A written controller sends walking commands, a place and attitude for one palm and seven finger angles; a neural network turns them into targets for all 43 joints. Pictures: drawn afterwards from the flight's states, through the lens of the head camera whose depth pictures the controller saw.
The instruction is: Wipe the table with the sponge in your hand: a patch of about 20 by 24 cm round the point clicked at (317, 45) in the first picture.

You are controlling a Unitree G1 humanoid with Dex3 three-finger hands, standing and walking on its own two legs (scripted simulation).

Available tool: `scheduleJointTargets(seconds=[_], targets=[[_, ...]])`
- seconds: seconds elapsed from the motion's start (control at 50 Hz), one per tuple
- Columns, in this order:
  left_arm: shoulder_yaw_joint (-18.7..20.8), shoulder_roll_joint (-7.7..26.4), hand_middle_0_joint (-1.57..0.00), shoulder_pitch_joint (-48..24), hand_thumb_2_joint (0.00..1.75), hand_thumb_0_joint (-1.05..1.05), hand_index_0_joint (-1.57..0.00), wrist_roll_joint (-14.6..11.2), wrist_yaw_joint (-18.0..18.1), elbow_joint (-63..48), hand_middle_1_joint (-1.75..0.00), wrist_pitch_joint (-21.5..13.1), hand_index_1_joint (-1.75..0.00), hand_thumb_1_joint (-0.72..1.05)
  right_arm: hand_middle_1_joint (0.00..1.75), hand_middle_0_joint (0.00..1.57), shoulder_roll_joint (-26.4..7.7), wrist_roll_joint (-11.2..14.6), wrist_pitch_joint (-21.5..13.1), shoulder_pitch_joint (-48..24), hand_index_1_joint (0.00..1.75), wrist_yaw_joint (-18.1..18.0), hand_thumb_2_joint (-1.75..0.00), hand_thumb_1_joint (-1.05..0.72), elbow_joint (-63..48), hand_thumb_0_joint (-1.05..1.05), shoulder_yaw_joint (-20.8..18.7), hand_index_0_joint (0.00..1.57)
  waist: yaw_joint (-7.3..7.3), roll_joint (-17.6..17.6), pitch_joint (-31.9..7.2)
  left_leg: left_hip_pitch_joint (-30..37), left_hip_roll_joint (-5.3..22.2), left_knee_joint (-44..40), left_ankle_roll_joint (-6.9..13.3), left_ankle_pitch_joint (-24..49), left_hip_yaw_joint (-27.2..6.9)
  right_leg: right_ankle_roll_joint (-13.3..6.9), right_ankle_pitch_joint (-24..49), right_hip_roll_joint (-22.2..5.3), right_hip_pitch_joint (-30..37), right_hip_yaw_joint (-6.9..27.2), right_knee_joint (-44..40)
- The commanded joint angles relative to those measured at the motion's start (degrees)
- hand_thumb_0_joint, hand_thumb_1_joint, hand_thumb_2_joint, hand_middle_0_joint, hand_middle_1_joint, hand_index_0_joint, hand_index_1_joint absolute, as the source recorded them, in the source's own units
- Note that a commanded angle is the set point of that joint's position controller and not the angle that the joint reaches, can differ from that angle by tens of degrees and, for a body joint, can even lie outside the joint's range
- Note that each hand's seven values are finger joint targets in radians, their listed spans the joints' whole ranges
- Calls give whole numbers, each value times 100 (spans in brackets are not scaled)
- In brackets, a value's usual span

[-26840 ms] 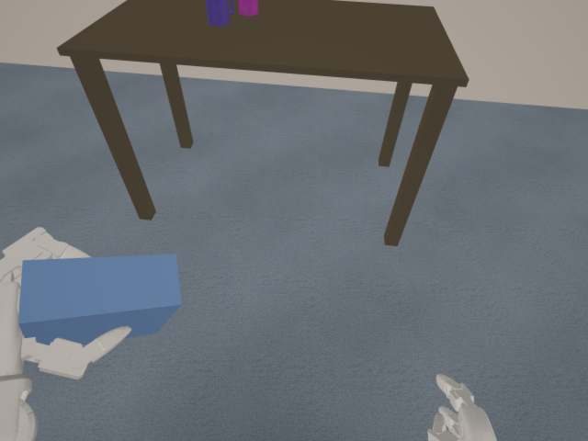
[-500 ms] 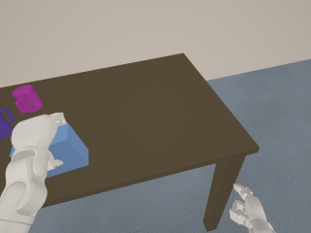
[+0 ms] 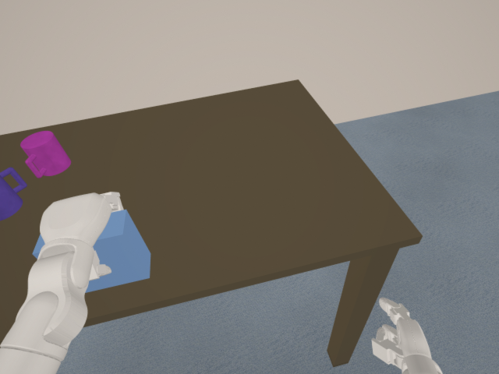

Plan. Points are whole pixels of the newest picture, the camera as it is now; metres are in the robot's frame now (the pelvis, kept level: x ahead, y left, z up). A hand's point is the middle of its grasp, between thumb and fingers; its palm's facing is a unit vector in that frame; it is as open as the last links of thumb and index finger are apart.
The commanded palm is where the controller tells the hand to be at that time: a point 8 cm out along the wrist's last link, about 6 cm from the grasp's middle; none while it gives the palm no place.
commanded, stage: wipe forward along the first lane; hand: left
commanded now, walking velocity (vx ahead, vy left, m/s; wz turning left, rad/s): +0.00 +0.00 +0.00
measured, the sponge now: (104, 260) +0.25 +0.30 +0.06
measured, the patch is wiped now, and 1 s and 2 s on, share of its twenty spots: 0.00 0.15 0.40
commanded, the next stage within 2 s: slide across to the middle lane in 1.42 s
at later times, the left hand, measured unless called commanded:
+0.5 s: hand (110, 210) +0.32 +0.30 +0.11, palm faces -0.04 -0.02 -1.00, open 9.6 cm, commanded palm +0.30 +0.30 +0.15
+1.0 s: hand (111, 191) +0.36 +0.32 +0.11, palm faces -0.11 +0.00 -0.99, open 9.6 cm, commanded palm +0.35 +0.33 +0.15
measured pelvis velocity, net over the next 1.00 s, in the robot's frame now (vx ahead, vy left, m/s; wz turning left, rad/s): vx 0.00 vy -0.01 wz -0.01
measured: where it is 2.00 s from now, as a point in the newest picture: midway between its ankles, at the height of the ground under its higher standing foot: outside the picture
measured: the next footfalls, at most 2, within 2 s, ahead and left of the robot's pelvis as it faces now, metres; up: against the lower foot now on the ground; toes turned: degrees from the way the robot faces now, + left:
none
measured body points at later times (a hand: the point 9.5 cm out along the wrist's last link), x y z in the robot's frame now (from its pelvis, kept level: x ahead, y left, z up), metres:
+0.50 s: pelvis +0.01 -0.01 +0.00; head +0.00 -0.05 +0.45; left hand +0.31 +0.30 +0.16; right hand +0.21 -0.24 -0.11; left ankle +0.02 +0.11 -0.74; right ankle +0.02 -0.09 -0.74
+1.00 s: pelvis +0.00 -0.01 -0.01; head +0.01 -0.04 +0.44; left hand +0.36 +0.32 +0.16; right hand +0.13 -0.28 -0.13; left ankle +0.02 +0.11 -0.74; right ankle +0.02 -0.09 -0.74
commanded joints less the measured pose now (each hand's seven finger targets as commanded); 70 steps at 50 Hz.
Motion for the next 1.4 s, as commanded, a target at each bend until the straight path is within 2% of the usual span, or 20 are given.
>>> scheduleJointTargets(seconds=[0.0, 0.04, 0.06, 0.14, 0.2, 0.24, 0.3, 0.44, 0.5, 0.54, 0.62, 0.84, 0.9, 0.94, 1.04, 1.06, 1.16, 1.26, 1.34, 1.38], targets=[[625, 1138, -120, -1819, 130, 0, -120, 57, 186, -591, -160, -324, -160, 10, 30, 20, -521, 17, -320, -991, 30, -84, -90, -90, -918, 0, -174, 20, -157, -678, -942, 185, -65, -320, 175, 429, -180, -79, 169, -76, 43, 412, -589], [910, 1416, -120, -1854, 130, 0, -120, 61, 215, -480, -160, -365, -160, 10, 30, 20, -539, 62, -329, -1075, 30, -78, -90, -90, -910, 0, -165, 20, -102, -681, -903, 189, -60, -348, 168, 378, -207, -128, 93, -20, -2, 583, -602], [704, 1167, -120, -1958, 130, 0, -120, 51, 224, -479, -160, -384, -160, 10, 30, 20, -530, 35, -313, -1022, 30, -80, -90, -90, -943, 0, -176, 20, -106, -632, -1035, 151, -63, -312, 166, 458, -144, -104, 212, -86, 98, 411, -557], [982, 1471, -120, -1985, 130, 0, -120, 145, 316, -174, -160, -346, -160, 10, 30, 20, -589, 56, -259, -1004, 30, -26, -90, -90, -887, 0, -191, 20, -68, -428, -972, 105, -80, -323, 139, 625, -177, -158, 383, -24, 78, 541, -534], [754, 1254, -120, -2168, 130, 0, -120, 170, 315, 54, -160, -325, -160, 10, 30, 20, -604, 45, -204, -864, 30, -14, -90, -90, -868, 0, -232, 20, -125, -501, -1038, 39, -87, -266, 154, 718, -111, -103, 550, -66, 113, 346, -504], [903, 1471, -120, -2216, 130, 0, -120, 230, 321, 94, -160, -296, -160, 10, 30, 20, -623, 66, -195, -938, 30, -5, -90, -90, -900, 0, -215, 20, -94, -452, -1083, 41, -108, -267, 161, 704, -125, -146, 536, -42, 133, 524, -492], [633, 1223, -120, -2316, 130, 0, -120, 217, 257, 452, -160, -281, -160, 10, 30, 20, -644, 74, -136, -764, 30, -14, -90, -90, -839, 0, -245, 20, -201, -569, -1025, -71, -109, -220, 177, 650, -76, -78, 556, -79, 69, 339, -490], [824, 1624, -120, -2810, 130, 0, -120, 332, 150, 1244, -160, -437, -160, 10, 30, 20, -731, 116, -87, -565, 30, -69, -90, -90, -763, 0, -271, 20, -273, -772, -1006, -202, -120, -116, 227, 444, -48, -81, 424, -58, -110, 502, -508], [584, 1338, -120, -2778, 130, 0, -120, 317, 94, 1551, -160, -535, -160, 10, 30, 20, -743, 109, -37, -367, 30, -53, -90, -90, -745, 0, -307, 20, -326, -828, -1093, -313, -127, -39, 233, 539, -7, -34, 687, -101, -55, 354, -420], [809, 1630, -120, -2900, 130, 0, -120, 338, 76, 1750, -160, -595, -160, 10, 30, 20, -777, 129, -17, -354, 30, -51, -90, -90, -738, 0, -310, 20, -331, -796, -1012, -368, -126, -8, 242, 461, -17, -60, 607, -69, -157, 485, -440], [689, 1578, -120, -3167, 130, 0, -120, 371, 66, 2246, -160, -755, -160, 10, 30, 20, -813, 122, 43, -124, 30, -67, -90, -90, -693, 0, -346, 20, -409, -954, -919, -584, -130, 60, 257, 280, 31, -3, 447, -100, -277, 408, -422], [1245, 2413, -120, -3823, 130, 0, -120, 450, 158, 3057, -160, -1282, -160, 10, 30, 20, -909, 144, 130, 213, 30, -97, -90, -90, -642, 0, -431, 20, -437, -858, -1253, -1007, -141, 302, 263, 190, 36, -33, 577, -169, -163, 718, -264], [986, 2157, -120, -3849, 130, 0, -120, 504, 187, 3313, -160, -1358, -160, 10, 30, 20, -910, 149, 159, 346, 30, -81, -90, -90, -636, 0, -455, 20, -488, -822, -1155, -1082, -132, 308, 265, 73, 60, -21, 387, -166, -333, 608, -271], [1030, 2245, -120, -4115, 130, 0, -120, 496, 209, 3245, -160, -1426, -160, 10, 30, 20, -908, 170, 158, 322, 30, -77, -90, -90, -673, 0, -446, 20, -493, -647, -1244, -1047, -132, 282, 274, 52, 29, -51, 283, -144, -417, 640, -284], [1105, 2434, -120, -4584, 130, 0, -120, 525, 313, 3715, -160, -1537, -160, 10, 30, 20, -945, 190, 172, 519, 30, -95, -90, -90, -555, 0, -473, 20, -589, -909, -1235, -1187, -111, 276, 295, -124, 18, -23, 48, -119, -553, 612, -323], [932, 2295, -120, -4691, 130, 0, -120, 551, 329, 3885, -160, -1553, -160, 10, 30, 20, -947, 186, 175, 619, 30, -100, -90, -90, -526, 0, -487, 20, -635, -975, -1256, -1215, -112, 302, 302, -150, 50, -1, 34, -134, -537, 587, -305], [872, 2321, -120, -4960, 130, 0, -120, 648, 410, 4139, -160, -1658, -160, 10, 30, 20, -953, 190, 202, 764, 30, -73, -90, -90, -488, 0, -500, 20, -636, -685, -1456, -1159, -95, 294, 293, -20, 29, -47, 194, -120, -543, 530, -244], [875, 2355, -120, -5095, 130, 0, -120, 668, 458, 4373, -160, -1689, -160, 10, 30, 20, -970, 196, 252, 840, 30, -53, -90, -90, -464, 0, -504, 20, -670, -855, -1491, -1194, -79, 282, 302, 20, 20, -36, 298, -103, -555, 491, -250], [944, 2478, -120, -5373, 130, 0, -120, 731, 480, 4495, -160, -1727, -160, 10, 30, 20, -983, 211, 256, 896, 30, -36, -90, -90, -417, 0, -496, 20, -668, -646, -1516, -1086, -64, 186, 284, 115, -48, -79, 232, -35, -764, 388, -243], [670, 2188, -120, -5431, 130, 0, -120, 760, 490, 4581, -160, -1712, -160, 10, 30, 20, -969, 211, 262, 977, 30, -13, -90, -90, -401, 0, -504, 20, -739, -629, -1486, -980, -47, 215, 281, 142, -42, -62, 243, -30, -879, 326, -239]])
